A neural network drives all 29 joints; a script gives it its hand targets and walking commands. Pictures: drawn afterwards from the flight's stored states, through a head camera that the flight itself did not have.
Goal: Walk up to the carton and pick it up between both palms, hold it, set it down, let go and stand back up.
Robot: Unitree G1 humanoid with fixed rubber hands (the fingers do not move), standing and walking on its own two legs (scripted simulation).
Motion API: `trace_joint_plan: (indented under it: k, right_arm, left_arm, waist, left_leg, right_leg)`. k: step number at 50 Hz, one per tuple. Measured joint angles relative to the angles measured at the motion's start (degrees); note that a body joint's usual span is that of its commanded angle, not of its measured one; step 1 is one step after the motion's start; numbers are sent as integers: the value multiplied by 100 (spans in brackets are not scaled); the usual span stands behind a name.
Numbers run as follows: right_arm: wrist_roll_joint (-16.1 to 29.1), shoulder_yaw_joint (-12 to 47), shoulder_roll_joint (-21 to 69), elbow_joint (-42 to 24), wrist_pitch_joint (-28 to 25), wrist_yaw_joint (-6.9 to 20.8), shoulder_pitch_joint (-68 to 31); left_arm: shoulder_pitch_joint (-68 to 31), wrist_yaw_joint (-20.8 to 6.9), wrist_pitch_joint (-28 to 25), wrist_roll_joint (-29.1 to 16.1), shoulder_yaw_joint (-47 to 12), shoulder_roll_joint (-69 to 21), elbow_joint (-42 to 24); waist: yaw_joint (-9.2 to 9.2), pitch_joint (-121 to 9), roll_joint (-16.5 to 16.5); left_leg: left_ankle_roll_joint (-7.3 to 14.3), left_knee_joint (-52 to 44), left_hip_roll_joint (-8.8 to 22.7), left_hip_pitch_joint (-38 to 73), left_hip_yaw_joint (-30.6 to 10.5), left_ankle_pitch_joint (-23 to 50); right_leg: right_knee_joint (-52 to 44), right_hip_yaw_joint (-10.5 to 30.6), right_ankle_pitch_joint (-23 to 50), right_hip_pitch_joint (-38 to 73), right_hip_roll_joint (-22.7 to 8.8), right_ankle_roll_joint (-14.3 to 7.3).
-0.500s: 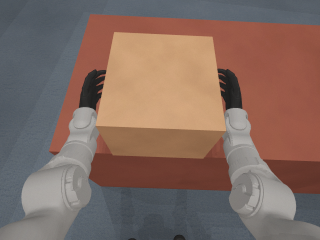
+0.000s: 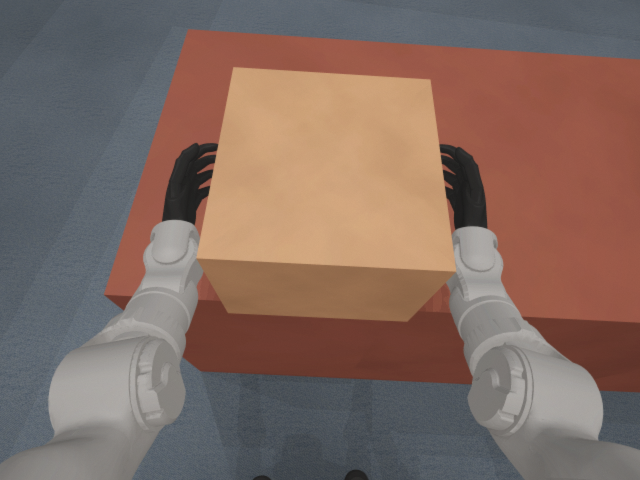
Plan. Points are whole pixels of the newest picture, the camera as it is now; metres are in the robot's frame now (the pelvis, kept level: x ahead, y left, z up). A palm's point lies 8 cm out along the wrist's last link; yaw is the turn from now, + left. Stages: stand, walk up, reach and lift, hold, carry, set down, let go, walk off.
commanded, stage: reach and lift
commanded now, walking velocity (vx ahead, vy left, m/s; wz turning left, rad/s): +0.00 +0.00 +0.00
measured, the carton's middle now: (324, 201) +0.48 -0.01 -0.01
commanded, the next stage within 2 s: none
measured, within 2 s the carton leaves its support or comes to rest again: leaves its support in 0.58 s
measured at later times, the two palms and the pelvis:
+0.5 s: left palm (175, 249) +0.39 +0.17 +0.03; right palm (473, 245) +0.39 -0.18 +0.03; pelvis -0.02 +0.00 +0.00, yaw +1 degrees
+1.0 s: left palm (151, 221) +0.39 +0.18 +0.09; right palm (489, 213) +0.40 -0.17 +0.10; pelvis -0.03 +0.00 +0.00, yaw +1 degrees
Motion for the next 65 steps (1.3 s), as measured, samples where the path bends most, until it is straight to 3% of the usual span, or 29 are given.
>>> trace_joint_plan:
  k: [12,23,36,43,48,55,61,65]
  right_arm:
    - [278,489,-26,153,70,-116,130]
    - [911,1272,-76,255,59,-240,501]
    - [1287,1742,-103,-160,956,-229,498]
    - [1530,1666,-126,-321,1559,-156,222]
    - [1898,1930,-178,-647,1737,-177,294]
    - [2507,2555,-237,-1192,2052,-260,802]
    - [2948,2990,-385,-2017,2600,-337,1321]
    - [2973,3026,-455,-2677,3069,-369,1556]
  left_arm:
    - [234,88,-44,-614,-628,70,151]
    - [569,158,-175,-1191,-1250,41,350]
    - [521,220,251,-1769,-1782,129,455]
    - [161,172,771,-1781,-1735,232,452]
    - [326,212,1028,-1826,-1813,232,-71]
    - [1262,393,1663,-1771,-1914,119,-1399]
    - [2063,563,2555,-1592,-1888,-39,-2859]
    - [2406,603,3289,-1289,-1749,-160,-3911]
  waist:
    - [-18,-112,115]
    - [-62,-195,175]
    - [-128,-450,216]
    - [-37,-344,125]
    - [-1,-312,112]
    - [-118,-232,155]
    - [-195,-29,134]
    - [-259,111,84]
  left_leg:
    - [-38,122,43,-28,-64,-14]
    - [-63,228,58,99,-168,-3]
    - [-20,250,-12,189,-145,120]
    - [46,225,-44,437,-11,98]
    - [43,183,-35,664,-2,34]
    - [3,118,-16,1247,-109,-122]
    - [-29,67,-5,1774,-167,-217]
    - [-41,-10,-12,2022,-207,-203]
  right_leg:
    - [-15,-64,43,58,41,-23]
    - [15,-169,56,257,58,-51]
    - [272,-145,53,235,-18,-47]
    - [406,-13,-9,363,-53,-26]
    - [270,-3,-22,632,-41,-8]
    - [-75,-112,-66,1385,-14,7]
    - [-242,-166,-120,1984,6,5]
    - [-281,-202,-139,2230,2,0]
